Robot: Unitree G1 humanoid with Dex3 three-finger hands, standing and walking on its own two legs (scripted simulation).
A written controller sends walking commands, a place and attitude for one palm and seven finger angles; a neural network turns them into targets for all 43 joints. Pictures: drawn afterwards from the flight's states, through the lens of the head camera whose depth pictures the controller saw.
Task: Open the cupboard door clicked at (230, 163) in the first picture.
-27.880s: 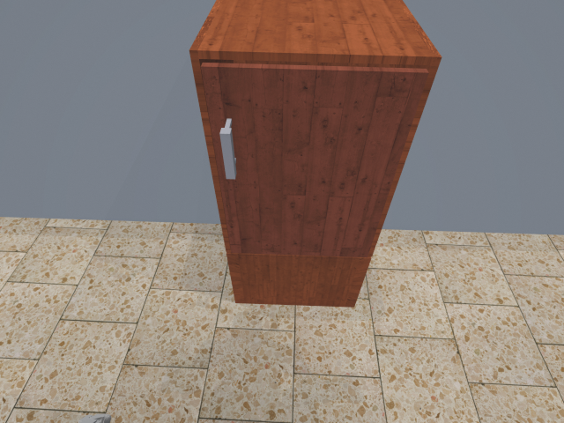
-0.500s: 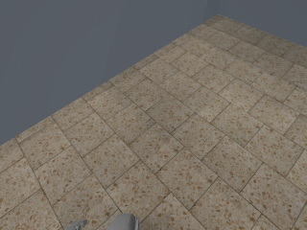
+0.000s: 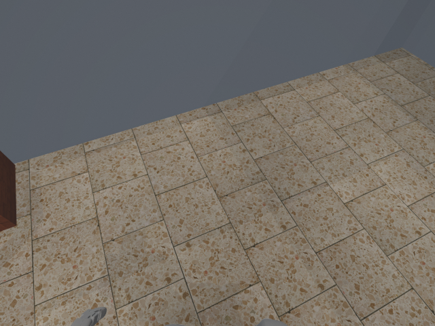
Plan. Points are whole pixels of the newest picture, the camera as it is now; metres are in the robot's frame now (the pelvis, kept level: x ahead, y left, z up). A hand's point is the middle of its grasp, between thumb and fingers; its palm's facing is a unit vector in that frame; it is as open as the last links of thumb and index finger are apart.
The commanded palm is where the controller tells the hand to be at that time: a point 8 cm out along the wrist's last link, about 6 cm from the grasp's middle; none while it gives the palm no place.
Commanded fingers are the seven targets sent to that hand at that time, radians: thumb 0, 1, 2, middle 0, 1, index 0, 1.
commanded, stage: turn to face it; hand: left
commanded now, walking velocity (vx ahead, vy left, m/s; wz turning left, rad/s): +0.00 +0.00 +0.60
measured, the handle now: out of the picture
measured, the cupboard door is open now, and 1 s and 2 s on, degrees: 41 41 41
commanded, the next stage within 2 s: take the last steps up to it in 1.70 s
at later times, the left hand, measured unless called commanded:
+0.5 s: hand out of the picture -0.03 +0.21 -0.19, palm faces +0.36 -0.90 -0.23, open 7.4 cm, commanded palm none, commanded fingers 0.00 0.90 0.90 -0.20 -0.30 -0.20 -0.30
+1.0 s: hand out of the picture -0.01 +0.16 -0.15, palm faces +0.58 -0.77 -0.26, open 7.4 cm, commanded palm none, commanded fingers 0.00 0.90 0.90 -0.20 -0.30 -0.20 -0.30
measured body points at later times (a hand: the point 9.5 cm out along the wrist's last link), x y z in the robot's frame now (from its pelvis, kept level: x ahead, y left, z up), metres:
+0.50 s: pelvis +0.00 +0.00 -0.01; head +0.04 +0.04 +0.43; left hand -0.04 +0.26 -0.17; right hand +0.20 -0.21 -0.14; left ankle -0.03 +0.10 -0.74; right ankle +0.00 -0.15 -0.70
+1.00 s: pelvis +0.03 -0.04 +0.00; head +0.08 -0.03 +0.45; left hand -0.04 +0.20 -0.13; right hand +0.24 -0.21 -0.15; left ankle -0.06 +0.06 -0.65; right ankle +0.07 -0.14 -0.73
